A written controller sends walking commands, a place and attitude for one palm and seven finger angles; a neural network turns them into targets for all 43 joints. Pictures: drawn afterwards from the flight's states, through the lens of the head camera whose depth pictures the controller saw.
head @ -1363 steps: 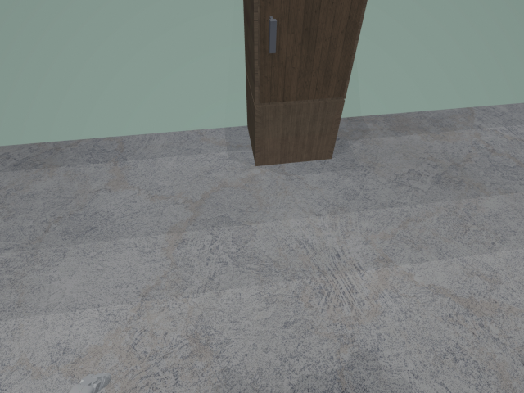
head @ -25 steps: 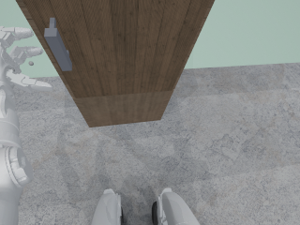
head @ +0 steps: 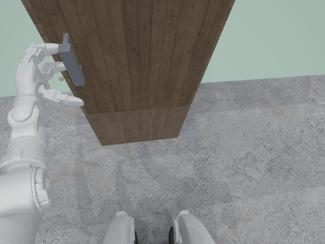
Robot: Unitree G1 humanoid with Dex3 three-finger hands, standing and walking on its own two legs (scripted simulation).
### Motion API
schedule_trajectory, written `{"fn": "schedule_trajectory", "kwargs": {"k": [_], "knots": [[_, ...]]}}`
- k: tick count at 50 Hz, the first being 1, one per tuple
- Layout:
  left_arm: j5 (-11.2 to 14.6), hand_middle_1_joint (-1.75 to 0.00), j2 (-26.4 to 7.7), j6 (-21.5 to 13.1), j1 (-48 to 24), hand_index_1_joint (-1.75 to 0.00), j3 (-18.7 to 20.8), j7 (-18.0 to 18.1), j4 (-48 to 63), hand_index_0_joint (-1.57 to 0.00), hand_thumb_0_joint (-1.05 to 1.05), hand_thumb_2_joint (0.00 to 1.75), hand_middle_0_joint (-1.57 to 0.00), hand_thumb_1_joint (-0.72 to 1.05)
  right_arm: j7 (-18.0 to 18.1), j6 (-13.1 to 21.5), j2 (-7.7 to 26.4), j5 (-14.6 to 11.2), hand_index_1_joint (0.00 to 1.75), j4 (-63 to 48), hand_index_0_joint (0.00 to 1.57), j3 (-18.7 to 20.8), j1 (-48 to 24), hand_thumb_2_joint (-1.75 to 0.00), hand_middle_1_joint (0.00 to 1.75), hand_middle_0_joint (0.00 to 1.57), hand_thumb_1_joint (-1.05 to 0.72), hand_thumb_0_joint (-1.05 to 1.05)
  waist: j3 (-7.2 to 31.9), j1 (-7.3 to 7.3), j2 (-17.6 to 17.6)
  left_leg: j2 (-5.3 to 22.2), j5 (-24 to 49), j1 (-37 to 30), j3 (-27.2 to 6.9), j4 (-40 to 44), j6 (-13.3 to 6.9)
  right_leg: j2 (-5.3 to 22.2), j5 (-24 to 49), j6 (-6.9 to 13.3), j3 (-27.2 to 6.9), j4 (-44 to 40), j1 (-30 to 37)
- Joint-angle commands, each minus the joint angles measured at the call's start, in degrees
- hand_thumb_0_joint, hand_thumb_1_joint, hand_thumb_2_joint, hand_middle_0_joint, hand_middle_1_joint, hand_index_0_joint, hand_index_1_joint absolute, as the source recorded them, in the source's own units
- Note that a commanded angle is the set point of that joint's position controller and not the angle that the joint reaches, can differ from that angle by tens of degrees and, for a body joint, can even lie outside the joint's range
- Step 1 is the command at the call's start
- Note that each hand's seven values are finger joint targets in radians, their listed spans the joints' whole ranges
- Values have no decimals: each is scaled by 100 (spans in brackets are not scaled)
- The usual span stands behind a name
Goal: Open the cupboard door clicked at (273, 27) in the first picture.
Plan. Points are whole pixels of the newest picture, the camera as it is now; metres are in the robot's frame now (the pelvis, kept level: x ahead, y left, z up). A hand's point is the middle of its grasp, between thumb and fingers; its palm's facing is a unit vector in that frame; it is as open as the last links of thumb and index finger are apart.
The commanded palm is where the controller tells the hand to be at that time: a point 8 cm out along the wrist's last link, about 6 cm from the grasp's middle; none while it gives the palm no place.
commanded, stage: slide the fingers in behind the handle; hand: left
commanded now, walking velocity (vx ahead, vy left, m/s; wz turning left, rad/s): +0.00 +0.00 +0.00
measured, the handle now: (73, 60) +0.55 +0.20 +0.06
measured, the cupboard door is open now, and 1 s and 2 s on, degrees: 0 0 1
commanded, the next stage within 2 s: close the thumb around the handle in 0.92 s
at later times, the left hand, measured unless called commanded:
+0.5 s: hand (75, 76) +0.50 +0.19 +0.05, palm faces +0.09 -1.00 +0.01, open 13.9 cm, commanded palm +0.48 +0.22 +0.06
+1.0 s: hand (82, 75) +0.50 +0.17 +0.06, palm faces +0.08 -1.00 +0.00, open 13.9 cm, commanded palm +0.48 +0.22 +0.06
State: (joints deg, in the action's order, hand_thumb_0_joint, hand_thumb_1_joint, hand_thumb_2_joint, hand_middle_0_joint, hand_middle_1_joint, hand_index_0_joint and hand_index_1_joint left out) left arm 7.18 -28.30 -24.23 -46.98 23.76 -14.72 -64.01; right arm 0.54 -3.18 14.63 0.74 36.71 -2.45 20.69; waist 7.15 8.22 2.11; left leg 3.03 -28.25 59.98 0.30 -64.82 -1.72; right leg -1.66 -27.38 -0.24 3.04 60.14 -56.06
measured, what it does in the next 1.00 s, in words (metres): stands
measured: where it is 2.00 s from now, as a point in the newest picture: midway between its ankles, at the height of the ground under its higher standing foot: outside the picture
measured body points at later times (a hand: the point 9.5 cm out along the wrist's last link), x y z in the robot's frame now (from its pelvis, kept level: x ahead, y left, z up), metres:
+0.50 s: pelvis +0.00 -0.01 +0.00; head +0.14 +0.01 +0.42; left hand +0.49 +0.24 +0.06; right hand +0.01 -0.28 -0.12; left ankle +0.02 +0.10 -0.65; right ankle +0.01 -0.13 -0.65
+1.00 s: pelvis +0.00 -0.01 +0.00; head +0.14 +0.00 +0.43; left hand +0.49 +0.23 +0.06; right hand +0.02 -0.28 -0.12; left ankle +0.02 +0.10 -0.65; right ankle +0.01 -0.13 -0.65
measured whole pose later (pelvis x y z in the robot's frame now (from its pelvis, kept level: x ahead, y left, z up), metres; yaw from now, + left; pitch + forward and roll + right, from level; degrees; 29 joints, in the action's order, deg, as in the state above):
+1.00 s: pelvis +0.00 -0.01 +0.00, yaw +1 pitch +24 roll -3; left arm 5.4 -25.0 -25.5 -50.3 21.9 -9.1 -66.7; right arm -0.2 -2.8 15.0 1.3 37.4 -1.9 20.5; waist 7.3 9.0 2.4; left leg 3.1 -28.1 60.8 -0.1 -65.1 -0.7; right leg -1.8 -28.1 0.8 3.3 61.7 -57.5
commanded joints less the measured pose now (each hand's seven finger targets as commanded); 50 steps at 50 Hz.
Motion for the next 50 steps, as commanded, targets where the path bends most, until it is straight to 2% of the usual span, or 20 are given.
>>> {"fn": "schedule_trajectory", "kwargs": {"k": [1, 6, 7, 11, 14, 18, 22, 24, 26, 28, 29, 30, 33, 36, 38, 40, 42, 45, 46, 50], "knots": [[22, -120, -1284, -442, -2559, -120, 85, 147, 1039, -30, 0, 30, -30, -50, 58, 69, 1095, 34, 30, -193, 20, 438, 934, -90, 30, 20, -90, 0, 2501, 204, 522, -49, 2218, -2554, -487, 659, 98, -194, 1529, 129, 21, -584, 388], [-108, -120, -1324, -434, -2742, -120, 78, 314, 907, -30, 0, 30, -30, -50, 51, 98, 1064, 56, 30, -221, 20, 403, 902, -90, 30, 20, -90, 0, 2552, 216, 634, -100, 1996, -2303, -413, 595, 64, -171, 1463, 114, -49, -560, 459], [-130, -120, -1585, -478, -2782, -120, 271, 352, 953, -30, 0, 30, -30, -50, 58, 99, 1093, 72, 30, -228, 20, 396, 932, -90, 30, 20, -90, 0, 2604, 172, 633, -97, 2029, -2278, -428, 575, 55, -172, 1493, 131, -55, -522, 512], [-164, -120, -1637, -522, -2838, -120, 269, 380, 1095, -30, 0, 30, -30, -50, 48, 105, 1074, 74, 30, -256, 20, 393, 911, -90, 30, 20, -90, 0, 2925, 166, 790, -108, 2169, -2285, -355, 496, 51, -165, 1720, 113, -114, -487, 685], [-147, -120, -1246, -498, -2955, -120, -35, 336, 1080, -30, 0, 30, -30, -50, 31, 103, 1047, 69, 30, -210, 20, 412, 950, -90, 30, 20, -90, 0, 2939, 270, 780, -100, 2195, -2389, -379, 489, 52, -176, 1737, 103, -94, -512, 616], [-75, -120, -1097, -453, -3107, -120, -153, 300, 1199, -30, 0, 30, -30, -50, 41, 115, 1056, 59, 30, -159, 20, 441, 978, -90, 30, 20, -90, 0, 3081, 308, 825, -110, 2207, -2481, -365, 482, 41, -178, 1787, 99, -114, -559, 638], [-59, -120, -945, -418, -3061, -120, -234, 347, 1011, -30, 0, 30, -30, -50, 37, 130, 1041, 72, 30, -71, 20, 435, 1029, -90, 30, 20, -90, 0, 2754, 355, 657, -113, 2141, -2345, -383, 489, 25, -188, 1745, 114, -89, -589, 573], [-60, -120, -1086, -389, -2881, -120, -67, 414, 950, -30, 0, 30, -30, -50, 34, 117, 1054, 68, 30, -100, 20, 445, 1034, -90, 30, 20, -90, 0, 2806, 271, 563, -125, 2155, -2247, -360, 513, 32, -178, 1803, 108, -99, -584, 722], [-106, -120, -840, -426, -3041, -120, -285, 474, 1086, -30, 0, 30, -30, -50, 0, 132, 1013, 86, 30, -105, 20, 441, 1002, -90, 30, 20, -90, 0, 2789, 313, 726, -133, 2145, -2328, -344, 515, 34, -169, 1770, 108, -97, -589, 616], [-171, -120, -944, -479, -3112, -120, -249, 530, 1066, -30, 0, 30, -30, -50, -13, 132, 1029, 102, 30, -78, 20, 441, 1023, -90, 30, 20, -90, 0, 2762, 336, 779, -119, 2200, -2411, -378, 497, 39, -174, 1771, 119, -90, -564, 506], [-203, -120, -1082, -492, -2960, -120, -136, 558, 1005, -30, 0, 30, -30, -50, -12, 116, 1034, 99, 30, -100, 20, 438, 1027, -90, 30, 20, -90, 0, 2773, 259, 696, -124, 2160, -2330, -368, 506, 44, -169, 1755, 123, -102, -564, 610], [-200, -120, -1001, -509, -3067, -120, -209, 577, 1091, -30, 0, 30, -30, -50, -11, 119, 1025, 103, 30, -117, 20, 440, 1011, -90, 30, 20, -90, 0, 2830, 332, 657, -128, 2166, -2322, -353, 495, 25, -166, 1806, 105, -118, -564, 646], [-205, -120, -980, -554, -2997, -120, -192, 593, 1033, -30, 0, 30, -30, -50, -29, 123, 1020, 101, 30, -117, 20, 445, 1000, -90, 30, 20, -90, 0, 2841, 292, 714, -137, 2196, -2356, -340, 484, 33, -168, 1837, 113, -124, -566, 638], [-165, -120, -971, -500, -2943, -120, -195, 555, 896, -30, 0, 30, -30, -50, -18, 124, 1026, 81, 30, -142, 20, 431, 967, -90, 30, 20, -90, 0, 2689, 323, 513, -153, 1979, -2116, -318, 520, 16, -173, 1757, 98, -141, -603, 769], [-143, -120, -1209, -520, -3027, -120, 7, 562, 948, -30, 0, 30, -30, -50, -3, 127, 1041, 83, 30, -148, 20, 428, 972, -90, 30, 20, -90, 0, 2832, 275, 545, -159, 2015, -2085, -298, 496, 7, -161, 1822, 92, -173, -576, 869], [-151, -120, -1143, -561, -2933, -120, -43, 541, 1121, -30, 0, 30, -30, -50, -9, 129, 1015, 80, 30, -185, 20, 435, 955, -90, 30, 20, -90, 0, 3005, 194, 710, -161, 2183, -2263, -295, 522, 33, -156, 1946, 110, -156, -547, 935], [-120, -120, -869, -591, -2848, -120, -205, 516, 1182, -30, 0, 30, -30, -50, -36, 138, 992, 96, 30, -204, 20, 451, 977, -90, 30, 20, -90, 0, 3079, 218, 728, -155, 2411, -2469, -315, 494, 33, -176, 2080, 124, -123, -517, 851], [-105, -120, -1014, -557, -2714, -120, -65, 542, 1056, -30, 0, 30, -30, -50, -27, 99, 1023, 71, 30, -175, 20, 457, 964, -90, 30, 20, -90, 0, 2875, 203, 513, -138, 2295, -2315, -324, 526, 45, -173, 2001, 105, -111, -553, 861], [-106, -120, -875, -510, -2730, -120, -187, 547, 923, -30, 0, 30, -30, -50, -25, 93, 1006, 63, 30, -179, 20, 439, 944, -90, 30, 20, -90, 0, 2702, 251, 452, -149, 2158, -2190, -316, 553, 40, -174, 1914, 94, -112, -571, 840], [-149, -120, -1159, -494, -2692, -120, 91, 661, 999, -30, 0, 30, -30, -50, -25, 82, 1018, 82, 30, -228, 20, 443, 959, -90, 30, 20, -90, 0, 2781, 158, 516, -163, 2199, -2123, -263, 548, 26, -151, 1991, 93, -147, -555, 950]]}}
